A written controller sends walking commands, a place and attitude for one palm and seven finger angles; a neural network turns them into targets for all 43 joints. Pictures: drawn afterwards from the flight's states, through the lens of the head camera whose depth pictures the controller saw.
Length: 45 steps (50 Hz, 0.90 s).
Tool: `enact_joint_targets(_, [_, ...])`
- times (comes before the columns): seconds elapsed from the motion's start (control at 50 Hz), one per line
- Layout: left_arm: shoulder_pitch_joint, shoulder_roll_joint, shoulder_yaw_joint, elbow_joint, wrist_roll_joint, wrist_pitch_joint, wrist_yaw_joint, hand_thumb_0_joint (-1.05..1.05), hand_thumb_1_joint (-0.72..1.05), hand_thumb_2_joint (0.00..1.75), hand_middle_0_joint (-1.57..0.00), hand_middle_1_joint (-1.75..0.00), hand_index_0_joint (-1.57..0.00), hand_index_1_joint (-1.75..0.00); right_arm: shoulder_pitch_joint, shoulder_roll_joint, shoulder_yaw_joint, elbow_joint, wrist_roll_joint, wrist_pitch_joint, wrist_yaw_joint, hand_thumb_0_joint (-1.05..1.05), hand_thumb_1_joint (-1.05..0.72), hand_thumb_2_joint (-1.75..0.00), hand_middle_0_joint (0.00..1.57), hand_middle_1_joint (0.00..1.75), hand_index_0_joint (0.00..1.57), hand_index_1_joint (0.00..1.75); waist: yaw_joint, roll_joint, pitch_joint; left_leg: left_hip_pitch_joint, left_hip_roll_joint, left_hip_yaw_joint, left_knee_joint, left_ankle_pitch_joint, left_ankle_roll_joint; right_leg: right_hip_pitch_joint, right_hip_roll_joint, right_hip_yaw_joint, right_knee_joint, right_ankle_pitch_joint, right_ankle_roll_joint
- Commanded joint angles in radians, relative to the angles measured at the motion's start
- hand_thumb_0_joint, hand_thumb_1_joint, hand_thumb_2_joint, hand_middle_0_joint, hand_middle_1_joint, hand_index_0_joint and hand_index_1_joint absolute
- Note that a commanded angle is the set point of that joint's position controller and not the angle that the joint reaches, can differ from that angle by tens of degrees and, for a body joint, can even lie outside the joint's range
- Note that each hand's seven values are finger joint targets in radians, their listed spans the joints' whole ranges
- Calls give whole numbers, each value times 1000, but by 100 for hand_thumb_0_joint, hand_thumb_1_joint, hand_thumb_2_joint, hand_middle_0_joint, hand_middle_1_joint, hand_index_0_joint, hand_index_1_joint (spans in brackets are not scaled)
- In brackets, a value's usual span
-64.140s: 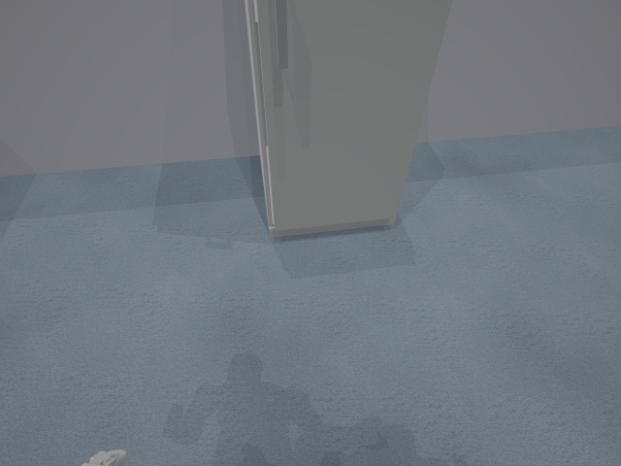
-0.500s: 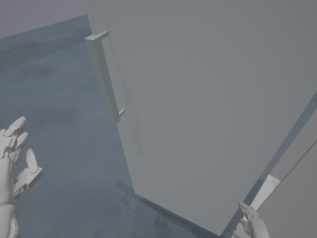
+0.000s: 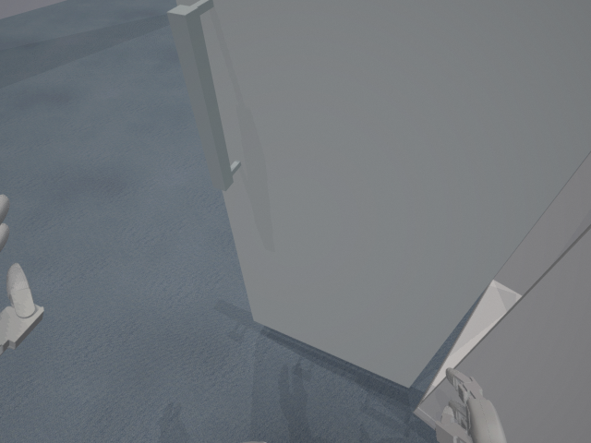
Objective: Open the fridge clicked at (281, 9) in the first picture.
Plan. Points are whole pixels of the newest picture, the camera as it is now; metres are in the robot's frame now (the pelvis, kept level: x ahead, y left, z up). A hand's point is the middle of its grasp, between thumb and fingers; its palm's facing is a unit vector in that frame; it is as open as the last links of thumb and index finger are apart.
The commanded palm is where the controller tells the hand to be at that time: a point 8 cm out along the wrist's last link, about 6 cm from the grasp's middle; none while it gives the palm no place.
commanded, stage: step back with the hand held close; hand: left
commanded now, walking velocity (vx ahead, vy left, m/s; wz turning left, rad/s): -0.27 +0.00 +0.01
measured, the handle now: (215, 107) +0.53 +0.18 +0.18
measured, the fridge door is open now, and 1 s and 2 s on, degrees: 107 107 107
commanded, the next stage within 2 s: stop stepping back and stand still in 0.74 s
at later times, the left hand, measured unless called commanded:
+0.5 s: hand out of the picture +0.12 +0.29 +0.16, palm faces +0.49 -0.75 -0.45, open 7.4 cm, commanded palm +0.06 +0.32 +0.19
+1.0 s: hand out of the picture +0.01 +0.36 +0.18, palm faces +0.52 -0.80 -0.28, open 7.4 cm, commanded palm -0.06 +0.39 +0.19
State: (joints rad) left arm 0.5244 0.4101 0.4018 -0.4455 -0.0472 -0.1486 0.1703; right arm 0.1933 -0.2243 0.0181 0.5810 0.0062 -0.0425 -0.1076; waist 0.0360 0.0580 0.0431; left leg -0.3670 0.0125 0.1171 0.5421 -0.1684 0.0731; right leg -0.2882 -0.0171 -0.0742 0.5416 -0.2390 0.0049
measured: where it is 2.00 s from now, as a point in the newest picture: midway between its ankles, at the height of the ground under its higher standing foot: outside the picture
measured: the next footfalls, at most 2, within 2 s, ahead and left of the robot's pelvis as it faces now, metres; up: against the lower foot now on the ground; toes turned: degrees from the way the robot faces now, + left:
right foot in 0.82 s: -0.19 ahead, -0.08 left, +0.00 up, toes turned +1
left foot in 0.96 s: -0.09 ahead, +0.17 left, +0.00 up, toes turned +3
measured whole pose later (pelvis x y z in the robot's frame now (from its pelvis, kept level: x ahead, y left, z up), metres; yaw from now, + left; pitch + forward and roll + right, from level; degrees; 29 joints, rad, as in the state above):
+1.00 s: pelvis -0.19 +0.09 -0.01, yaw +1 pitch -2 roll -2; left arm 0.36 0.41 0.40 -0.52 -0.04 -0.18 0.17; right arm 0.16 -0.18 0.02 0.65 0.00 -0.09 -0.08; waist 0.05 -0.06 0.01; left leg -0.38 0.00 0.04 0.65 -0.26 0.05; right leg -0.27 -0.02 0.03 0.79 -0.47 0.02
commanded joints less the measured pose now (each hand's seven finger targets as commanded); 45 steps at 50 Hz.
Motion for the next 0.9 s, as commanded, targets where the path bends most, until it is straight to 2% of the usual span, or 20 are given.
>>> enact_joint_targets(0.0, [-63, 160, 96, -191, 13, -72, 24, 0, 90, 90, -20, -30, -20, -30, -87, -130, -49, -152, 2, -56, -16, 0, -90, -90, 20, 30, 20, 30, -15, -41, -97, -69, 125, -216, -176, -343, -18, 31, -72, 165, -115, -167, -38])
enact_joint_targets(0.1, [-96, 185, 104, -264, 22, -91, 41, 0, 90, 90, -20, -30, -20, -30, -89, -114, -39, -133, -9, -68, -17, 0, -90, -90, 20, 30, 20, 30, -24, -46, -97, -6, 100, -202, -96, -261, -28, -61, -122, 207, -164, -183, -62])
enact_joint_targets(0.16, [-90, 193, 129, -288, 26, -106, 46, 0, 90, 90, -20, -30, -20, -30, -99, -119, -42, -135, -10, -81, -23, 0, -90, -90, 20, 30, 20, 30, -15, 49, -143, -54, 141, -256, -187, -263, -19, 41, -56, 129, -53, -105, -33])
enact_joint_targets(0.24, [-37, 195, 182, -240, 43, -128, 34, 0, 90, 90, -20, -30, -20, -30, -108, -145, -63, -152, -17, -92, -19, 0, -90, -90, 20, 30, 20, 30, 3, 227, -126, -365, 221, -356, -412, -615, 13, 305, 64, 32, 202, -117, -11])
enact_joint_targets(0.32, [46, 188, 163, -234, 6, -131, 26, 0, 90, 90, -20, -30, -20, -30, -99, -116, -60, -148, -10, -94, -5, 0, -90, -90, 20, 30, 20, 30, -5, 67, -133, -156, 172, -284, -285, -392, -30, 126, 30, 74, 20, -158, -43])
enact_joint_targets(0.38, [-31, 198, 135, -257, -4, -139, 28, 0, 90, 90, -20, -30, -20, -30, -107, -107, -52, -127, -16, -90, 1, 0, -90, -90, 20, 30, 20, 30, -29, -92, -126, 18, 87, -190, -80, -197, -74, -66, -113, 293, -165, -38, -105])
enact_joint_targets(0.42, [-91, 199, 114, -257, 3, -133, 33, 0, 90, 90, -20, -30, -20, -30, -87, -106, -60, -102, -6, -91, -3, 0, -90, -90, 20, 30, 20, 30, -29, -181, -149, 152, 48, -149, 96, -219, -87, -216, -209, 360, -238, -135, -136])
enact_joint_targets(0.46, [-139, 209, 99, -273, 16, -127, 41, 0, 90, 90, -20, -30, -20, -30, -90, -92, -55, -88, -12, -92, -9, 0, -90, -90, 20, 30, 20, 30, -39, -175, -152, 192, 43, -136, 145, -129, -87, -231, -244, 351, -208, 49, -134])
enact_joint_targets(0.52, [-155, 220, 115, -287, 22, -118, 34, 0, 90, 90, -20, -30, -20, -30, -132, -110, -52, -109, -13, -89, -20, 0, -90, -90, 20, 30, 20, 30, -17, -11, -184, 136, 130, -233, -73, 116, -41, -133, -51, 177, 6, 124, -29])
enact_joint_targets(0.56, [-130, 209, 141, -280, 21, -129, 19, 0, 90, 90, -20, -30, -20, -30, -155, -123, -65, -128, -9, -108, -20, 0, -90, -90, 20, 30, 20, 30, 4, 184, -188, -106, 283, -385, -385, -295, 12, 92, 87, 89, 286, -233, 4])
enact_joint_targets(0.6, [-118, 227, 183, -236, 28, -142, 7, 0, 90, 90, -20, -30, -20, -30, -155, -154, -78, -115, -29, -103, -6, 0, -90, -90, 20, 30, 20, 30, 5, 237, -155, -421, 336, -416, -584, -664, -28, 318, 175, 46, 588, -234, -11])
enact_joint_targets(0.64, [-91, 253, 195, -279, 0, -144, -3, 0, 90, 90, -20, -30, -20, -30, -139, -127, -92, -118, -37, -96, 11, 0, -90, -90, 20, 30, 20, 30, 14, 173, -206, -255, 270, -310, -523, -425, -159, 240, 152, 32, 517, -263, -30])
enact_joint_targets(0.7, [-28, 193, 122, -322, -30, -122, -2, 0, 90, 90, -20, -30, -20, -30, -157, -91, -72, -122, -12, -98, 32, 0, -90, -90, 20, 30, 20, 30, 20, 193, -254, -81, 182, -143, -439, -322, -160, 201, 155, -37, 259, -355, -64])
enact_joint_targets(0.74, [-19, 229, 145, -343, -43, -113, 11, 0, 90, 90, -20, -30, -20, -30, -141, -83, -69, -109, -4, -99, 36, 0, -90, -90, 20, 30, 20, 30, 11, 106, -233, 70, 100, -47, -177, -244, -184, 37, 45, 29, -115, -384, -117])
enact_joint_targets(0.76, [-39, 236, 135, -353, -41, -122, 15, 0, 90, 90, -20, -30, -20, -30, -135, -70, -60, -87, 2, -92, 36, 0, -90, -90, 20, 30, 20, 30, 3, -132, -214, 188, 46, -24, 224, -175, -218, -175, -195, 308, -344, -354, -196])
enact_joint_targets(0.78, [-86, 247, 125, -379, -23, -134, 20, 0, 90, 90, -20, -30, -20, -30, -166, -77, -55, -86, 8, -95, 30, 0, -90, -90, 20, 30, 20, 30, 26, -331, -92, 83, -17, -151, 589, -300, -197, -332, -429, 606, -446, -204, -293])
enact_joint_targets(0.82, [-191, 280, 180, -404, -21, -143, 41, 0, 90, 90, -20, -30, -20, -30, -164, -61, -10, -89, -28, -88, 39, 0, -90, -90, 20, 30, 20, 30, -11, -210, -88, -172, 22, -198, 671, -356, -156, -61, -404, 398, -219, 617, -278])
enact_joint_targets(0.84, [-315, 193, 62, -372, -11, -128, 3, 0, 90, 90, -20, -30, -20, -30, -126, -48, -19, -57, -14, -76, 33, 0, -90, -90, 20, 30, 20, 30, -25, -200, -181, -112, 21, -169, 495, -266, -132, 93, -284, 267, -105, 715, -184])
enact_joint_targets(0.86, [-319, 205, 91, -294, -3, -93, 2, 0, 90, 90, -20, -30, -20, -30, -122, -85, -46, -78, 3, -85, 13, 0, -90, -90, 20, 30, 20, 30, -43, -253, -131, 10, 33, -149, 303, -193, -117, 50, -245, 261, -34, 731, -137])
enact_joint_targets(0.88, [-302, 193, 88, -244, 2, -70, 4, 0, 90, 90, -20, -30, -20, -30, -110, -92, -42, -63, 2, -79, -2, 0, -90, -90, 20, 30, 20, 30, -58, -190, -120, 125, 11, -95, 133, -78, -105, 15, -186, 158, 42, 656, -86])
